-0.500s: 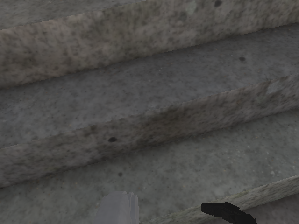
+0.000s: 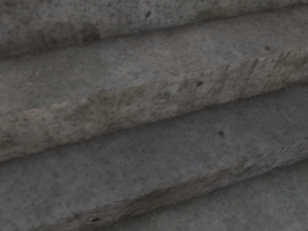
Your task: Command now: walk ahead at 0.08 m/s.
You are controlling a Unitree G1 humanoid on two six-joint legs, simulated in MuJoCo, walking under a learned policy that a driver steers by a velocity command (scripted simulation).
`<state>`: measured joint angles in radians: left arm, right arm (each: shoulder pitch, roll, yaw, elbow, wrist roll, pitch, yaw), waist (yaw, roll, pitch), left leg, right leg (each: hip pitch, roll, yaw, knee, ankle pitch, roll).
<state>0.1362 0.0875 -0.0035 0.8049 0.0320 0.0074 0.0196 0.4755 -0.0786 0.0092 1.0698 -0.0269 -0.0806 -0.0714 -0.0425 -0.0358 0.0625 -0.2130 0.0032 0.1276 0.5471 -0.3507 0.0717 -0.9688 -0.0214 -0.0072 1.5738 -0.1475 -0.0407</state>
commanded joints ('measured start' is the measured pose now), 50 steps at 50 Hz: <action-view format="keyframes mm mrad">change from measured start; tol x64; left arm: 1 53 64 30 4 4 8 -2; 50 -301 104 -74 -319 1 -80 -17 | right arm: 1 21 -122 -25 -87 -11 -20 -15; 50 204 -170 0 -51 -106 17 118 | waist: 1 11 180 -105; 50 -78 131 -125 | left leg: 1 230 231 -189 -122 836 170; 9 213 144 -61 119 1171 45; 12 -341 10 -183 696 -203 -38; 17 -606 -6 -318 1535 -103 20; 36 175 355 -621 -184 830 331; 40 79 226 -576 -254 -59 254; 50 133 256 -604 -277 -19 184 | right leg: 1 7 -29 -36 5 -25 15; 8 616 42 -147 -917 55 -27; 12 1322 -389 336 -1047 1358 -449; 17 613 -346 117 -1359 194 -309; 23 541 -105 -251 -1341 269 -113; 30 984 -420 7 -1176 216 -214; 37 117 13 46 156 -510 55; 50 -645 -52 91 564 -370 -146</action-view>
